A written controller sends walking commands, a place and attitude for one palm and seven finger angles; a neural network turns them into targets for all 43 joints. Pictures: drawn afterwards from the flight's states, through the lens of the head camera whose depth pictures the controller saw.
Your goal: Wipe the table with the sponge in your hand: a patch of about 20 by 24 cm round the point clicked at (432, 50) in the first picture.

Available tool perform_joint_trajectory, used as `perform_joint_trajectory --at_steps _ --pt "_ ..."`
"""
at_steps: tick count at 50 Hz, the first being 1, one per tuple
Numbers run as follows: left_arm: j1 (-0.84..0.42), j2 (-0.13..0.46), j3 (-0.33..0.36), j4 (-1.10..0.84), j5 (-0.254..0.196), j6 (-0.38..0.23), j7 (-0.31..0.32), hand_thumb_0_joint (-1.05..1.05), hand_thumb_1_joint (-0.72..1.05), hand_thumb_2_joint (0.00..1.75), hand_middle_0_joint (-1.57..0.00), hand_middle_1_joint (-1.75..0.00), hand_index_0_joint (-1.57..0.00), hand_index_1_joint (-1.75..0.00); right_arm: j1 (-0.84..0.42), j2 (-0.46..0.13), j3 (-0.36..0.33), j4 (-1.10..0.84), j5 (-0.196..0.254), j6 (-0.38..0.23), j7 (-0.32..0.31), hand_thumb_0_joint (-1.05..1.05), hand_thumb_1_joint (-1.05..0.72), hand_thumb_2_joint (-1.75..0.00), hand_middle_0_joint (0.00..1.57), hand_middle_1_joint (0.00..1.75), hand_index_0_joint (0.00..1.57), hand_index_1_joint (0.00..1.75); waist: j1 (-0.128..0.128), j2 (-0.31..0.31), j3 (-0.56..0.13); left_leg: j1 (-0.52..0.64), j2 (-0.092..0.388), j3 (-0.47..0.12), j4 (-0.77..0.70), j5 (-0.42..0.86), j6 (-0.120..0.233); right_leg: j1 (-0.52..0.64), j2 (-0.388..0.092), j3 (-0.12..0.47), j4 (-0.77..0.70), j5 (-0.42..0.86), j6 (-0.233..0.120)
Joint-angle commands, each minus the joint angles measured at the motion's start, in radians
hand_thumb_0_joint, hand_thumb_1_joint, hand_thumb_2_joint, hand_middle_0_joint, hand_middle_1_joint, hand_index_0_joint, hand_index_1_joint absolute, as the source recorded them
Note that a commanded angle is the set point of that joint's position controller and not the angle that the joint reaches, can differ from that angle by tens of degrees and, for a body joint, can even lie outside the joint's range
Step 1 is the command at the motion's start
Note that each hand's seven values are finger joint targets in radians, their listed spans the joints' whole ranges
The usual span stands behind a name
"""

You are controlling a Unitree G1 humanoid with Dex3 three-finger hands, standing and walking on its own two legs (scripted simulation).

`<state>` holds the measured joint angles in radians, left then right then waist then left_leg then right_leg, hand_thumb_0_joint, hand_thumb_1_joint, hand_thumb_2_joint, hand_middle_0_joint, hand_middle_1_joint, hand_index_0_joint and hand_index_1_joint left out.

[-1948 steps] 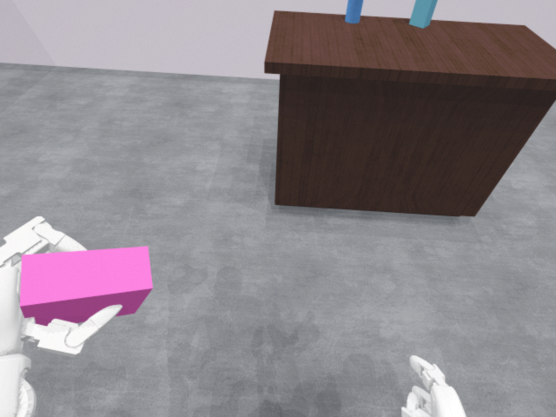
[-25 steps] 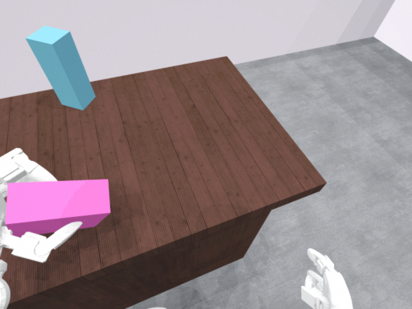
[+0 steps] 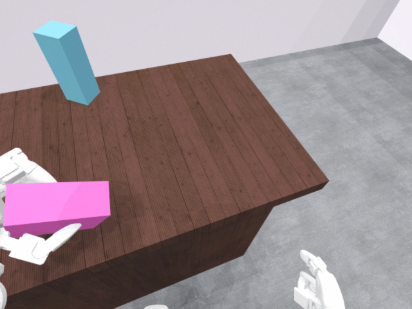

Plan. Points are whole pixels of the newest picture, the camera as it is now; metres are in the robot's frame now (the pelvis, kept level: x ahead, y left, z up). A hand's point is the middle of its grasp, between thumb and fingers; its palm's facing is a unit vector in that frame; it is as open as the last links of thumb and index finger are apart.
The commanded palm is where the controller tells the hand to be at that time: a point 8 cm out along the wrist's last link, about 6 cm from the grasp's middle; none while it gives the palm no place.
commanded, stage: shuffle to correct the standing spot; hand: left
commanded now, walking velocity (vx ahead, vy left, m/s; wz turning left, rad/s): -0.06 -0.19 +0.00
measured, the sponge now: (72, 209) +0.23 +0.21 +0.14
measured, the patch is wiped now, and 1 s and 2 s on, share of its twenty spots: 0.00 0.00 0.00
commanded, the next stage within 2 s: none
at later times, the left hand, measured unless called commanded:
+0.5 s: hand (48, 200) +0.22 +0.23 +0.17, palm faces +0.32 -0.85 -0.42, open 9.1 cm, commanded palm +0.16 +0.28 +0.18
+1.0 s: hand (47, 200) +0.22 +0.23 +0.17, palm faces +0.31 -0.84 -0.45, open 9.1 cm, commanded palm +0.16 +0.27 +0.18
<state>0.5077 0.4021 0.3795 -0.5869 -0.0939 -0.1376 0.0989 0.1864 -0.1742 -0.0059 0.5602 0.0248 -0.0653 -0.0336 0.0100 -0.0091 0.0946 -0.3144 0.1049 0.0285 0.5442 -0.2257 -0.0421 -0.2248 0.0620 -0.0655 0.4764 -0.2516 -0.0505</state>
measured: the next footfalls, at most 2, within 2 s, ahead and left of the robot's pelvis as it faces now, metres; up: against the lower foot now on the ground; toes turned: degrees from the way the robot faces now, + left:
none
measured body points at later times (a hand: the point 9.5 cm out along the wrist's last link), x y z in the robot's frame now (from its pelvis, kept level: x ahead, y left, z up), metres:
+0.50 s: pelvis +0.01 -0.01 +0.00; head +0.05 +0.01 +0.45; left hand +0.20 +0.28 +0.19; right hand +0.18 -0.24 -0.08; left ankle +0.04 +0.15 -0.73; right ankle +0.00 -0.09 -0.73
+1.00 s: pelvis +0.00 -0.01 +0.00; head +0.06 +0.01 +0.45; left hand +0.20 +0.27 +0.20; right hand +0.18 -0.23 -0.08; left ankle +0.04 +0.15 -0.73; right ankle +0.00 -0.09 -0.73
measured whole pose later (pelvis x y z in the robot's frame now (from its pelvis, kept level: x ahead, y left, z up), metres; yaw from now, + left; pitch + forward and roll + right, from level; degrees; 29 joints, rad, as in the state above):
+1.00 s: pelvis +0.00 -0.01 +0.00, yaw +1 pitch +0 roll -2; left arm 0.51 0.44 0.40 -0.63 -0.10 -0.15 0.11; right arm 0.16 -0.18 -0.01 0.55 0.03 -0.06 -0.03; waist 0.00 0.00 0.13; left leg -0.32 0.11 0.01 0.53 -0.21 -0.06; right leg -0.22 0.07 -0.08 0.46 -0.25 -0.06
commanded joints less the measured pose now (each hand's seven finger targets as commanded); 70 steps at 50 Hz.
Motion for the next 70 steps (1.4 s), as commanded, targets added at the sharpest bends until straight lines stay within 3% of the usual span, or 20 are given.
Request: perform_joint_trajectory --at_steps 1,2,7,13,16,22,26,27,31,41,47,49,53,56,58,61,62,64,67,70 --pt "-0.085 0.176 0.118 -0.235 -0.007 -0.069 0.026 0.0 0.1 1.3 -1.2 -1.6 -1.2 -1.6 -0.07 -0.134 -0.057 -0.156 -0.002 -0.059 -0.01 0.0 -0.9 -0.9 0.2 0.3 0.2 0.3 -0.014 0.072 -0.168 0.08 0.067 -0.074 -0.075 -0.019 0.072 0.004 -0.143 0.125 -0.097 0.104 0.015" --pt "-0.077 0.178 0.122 -0.245 -0.006 -0.07 0.033 0.0 0.1 1.3 -1.2 -1.6 -1.2 -1.6 -0.082 -0.129 -0.049 -0.15 0.002 -0.06 -0.01 0.0 -0.9 -0.9 0.2 0.3 0.2 0.3 -0.017 0.11 -0.18 0.1 0.068 -0.083 -0.101 -0.008 0.074 0.002 -0.134 0.121 -0.09 0.103 0.012" --pt "-0.047 0.167 0.117 -0.219 -0.001 -0.069 0.031 0.0 0.1 1.3 -1.2 -1.6 -1.2 -1.6 -0.082 -0.128 -0.047 -0.155 0.005 -0.06 -0.006 0.0 -0.9 -0.9 0.2 0.3 0.2 0.3 -0.014 0.144 -0.175 0.079 0.099 -0.108 -0.144 0.006 0.084 0.035 -0.111 0.08 -0.069 0.099 0.029" --pt "-0.027 0.155 0.109 -0.205 -0.006 -0.068 0.025 0.0 0.1 1.3 -1.2 -1.6 -1.2 -1.6 -0.057 -0.135 -0.052 -0.153 0.002 -0.052 -0.001 0.0 -0.9 -0.9 0.2 0.3 0.2 0.3 -0.015 0.089 -0.199 0.086 0.088 -0.091 -0.098 0.067 0.077 0.061 -0.122 0.072 -0.085 0.154 0.023" --pt "-0.039 0.173 0.12 -0.222 -0.006 -0.067 0.024 0.0 0.1 1.3 -1.2 -1.6 -1.2 -1.6 -0.059 -0.136 -0.06 -0.155 0.002 -0.053 -0.002 0.0 -0.9 -0.9 0.2 0.3 0.2 0.3 -0.015 0.069 -0.198 0.089 0.079 -0.082 -0.064 0.071 0.071 0.046 -0.138 0.098 -0.086 0.175 0.012" --pt "-0.037 0.181 0.126 -0.236 -0.009 -0.063 0.035 0.0 0.1 1.3 -1.2 -1.6 -1.2 -1.6 -0.076 -0.131 -0.054 -0.147 0.007 -0.049 -0.005 0.0 -0.9 -0.9 0.2 0.3 0.2 0.3 -0.021 0.085 -0.202 0.124 0.065 -0.074 -0.051 0.105 0.07 0.021 -0.148 0.119 -0.086 0.2 0.0" --pt "-0.045 0.179 0.127 -0.217 -0.012 -0.06 0.032 0.0 0.1 1.3 -1.2 -1.6 -1.2 -1.6 -0.063 -0.136 -0.059 -0.148 0.004 -0.044 -0.005 0.0 -0.9 -0.9 0.2 0.3 0.2 0.3 -0.018 0.05 -0.186 0.086 0.064 -0.075 -0.032 0.084 0.068 0.032 -0.157 0.118 -0.09 0.186 0.002" --pt "-0.02 0.182 0.131 -0.214 -0.012 -0.058 0.038 0.0 0.1 1.3 -1.2 -1.6 -1.2 -1.6 -0.076 -0.13 -0.054 -0.145 0.009 -0.043 -0.005 0.0 -0.9 -0.9 0.2 0.3 0.2 0.3 -0.022 0.078 -0.194 0.114 0.061 -0.067 -0.038 0.093 0.07 0.019 -0.157 0.125 -0.093 0.194 -0.001" --pt "-0.033 0.176 0.125 -0.214 -0.013 -0.059 0.034 0.0 0.1 1.3 -1.2 -1.6 -1.2 -1.6 -0.063 -0.137 -0.061 -0.149 0.006 -0.04 -0.004 0.0 -0.9 -0.9 0.2 0.3 0.2 0.3 -0.02 0.046 -0.187 0.087 0.056 -0.071 -0.021 0.079 0.066 0.025 -0.166 0.129 -0.09 0.191 -0.005" --pt "-0.02 0.19 0.135 -0.234 -0.012 -0.06 0.037 0.0 0.1 1.3 -1.2 -1.6 -1.2 -1.6 -0.069 -0.136 -0.058 -0.153 0.006 -0.041 -0.005 0.0 -0.9 -0.9 0.2 0.3 0.2 0.3 -0.014 0.083 -0.205 0.105 0.087 -0.087 -0.039 0.201 0.073 0.063 -0.153 0.107 -0.076 0.255 0.015" --pt "-0.003 0.198 0.147 -0.262 -0.012 -0.078 0.034 0.0 0.1 1.3 -1.2 -1.6 -1.2 -1.6 -0.076 -0.125 -0.05 -0.153 0.008 -0.053 -0.009 0.0 -0.9 -0.9 0.2 0.3 0.2 0.3 -0.01 0.117 -0.224 0.131 0.115 -0.095 -0.044 0.384 0.07 0.075 -0.156 0.09 -0.055 0.341 0.02" --pt "-0.001 0.196 0.15 -0.241 -0.011 -0.084 0.029 0.0 0.1 1.3 -1.2 -1.6 -1.2 -1.6 -0.063 -0.13 -0.056 -0.156 0.004 -0.052 -0.008 0.0 -0.9 -0.9 0.2 0.3 0.2 0.3 -0.006 0.108 -0.219 0.104 0.123 -0.093 -0.044 0.326 0.072 0.079 -0.158 0.082 -0.064 0.29 0.032" --pt "0.037 0.176 0.143 -0.208 -0.021 -0.07 0.031 0.0 0.1 1.3 -1.2 -1.6 -1.2 -1.6 -0.053 -0.129 -0.055 -0.157 0.009 -0.044 -0.006 0.0 -0.9 -0.9 0.2 0.3 0.2 0.3 -0.014 0.041 -0.237 0.101 0.076 -0.069 -0.022 0.097 0.062 0.043 -0.18 0.122 -0.093 0.195 0.006" --pt "-0.006 0.179 0.135 -0.226 -0.021 -0.063 0.037 0.0 0.1 1.3 -1.2 -1.6 -1.2 -1.6 -0.055 -0.132 -0.056 -0.16 0.012 -0.045 -0.007 0.0 -0.9 -0.9 0.2 0.3 0.2 0.3 -0.024 -0.015 -0.183 0.082 0.027 -0.054 0.028 -0.106 0.052 -0.063 -0.221 0.182 -0.144 0.027 -0.021" --pt "0.002 0.166 0.118 -0.215 -0.024 -0.057 0.047 0.0 0.1 1.3 -1.2 -1.6 -1.2 -1.6 -0.059 -0.126 -0.045 -0.152 0.01 -0.042 -0.012 0.0 -0.9 -0.9 0.2 0.3 0.2 0.3 -0.028 -0.006 -0.162 0.111 0.025 -0.058 0.029 -0.152 0.059 -0.127 -0.222 0.186 -0.172 -0.076 -0.032" --pt "-0.051 0.174 0.116 -0.242 -0.016 -0.053 0.052 0.0 0.1 1.3 -1.2 -1.6 -1.2 -1.6 -0.069 -0.132 -0.045 -0.151 0.004 -0.047 -0.014 0.0 -0.9 -0.9 0.2 0.3 0.2 0.3 -0.026 -0.011 -0.132 0.084 0.034 -0.083 0.004 -0.145 0.066 -0.129 -0.208 0.176 -0.159 -0.092 -0.032" --pt "-0.058 0.178 0.112 -0.259 -0.015 -0.056 0.057 0.0 0.1 1.3 -1.2 -1.6 -1.2 -1.6 -0.092 -0.13 -0.038 -0.148 0.008 -0.05 -0.017 0.0 -0.9 -0.9 0.2 0.3 0.2 0.3 -0.028 0.054 -0.136 0.107 0.047 -0.102 -0.052 -0.13 0.074 -0.127 -0.186 0.164 -0.138 -0.066 -0.027" --pt "-0.075 0.175 0.113 -0.254 -0.009 -0.061 0.056 0.0 0.1 1.3 -1.2 -1.6 -1.2 -1.6 -0.083 -0.136 -0.04 -0.149 0.001 -0.053 -0.018 0.0 -0.9 -0.9 0.2 0.3 0.2 0.3 -0.02 0.116 -0.136 0.042 0.1 -0.164 -0.154 -0.125 0.09 -0.04 -0.128 0.106 -0.081 -0.03 0.015" --pt "-0.073 0.179 0.119 -0.236 0.004 -0.065 0.056 0.0 0.1 1.3 -1.2 -1.6 -1.2 -1.6 -0.096 -0.131 -0.035 -0.146 0.005 -0.056 -0.013 0.0 -0.9 -0.9 0.2 0.3 0.2 0.3 -0.02 0.219 -0.129 -0.015 0.134 -0.186 -0.224 -0.179 0.104 0.035 -0.103 0.07 -0.036 -0.018 0.035" --pt "-0.059 0.166 0.109 -0.224 0.009 -0.071 0.045 0.0 0.1 1.3 -1.2 -1.6 -1.2 -1.6 -0.064 -0.134 -0.047 -0.147 0.0 -0.06 -0.002 0.0 -0.9 -0.9 0.2 0.3 0.2 0.3 -0.016 0.188 -0.156 0.006 0.132 -0.175 -0.185 -0.07 0.096 0.074 -0.105 0.054 -0.061 0.046 0.031"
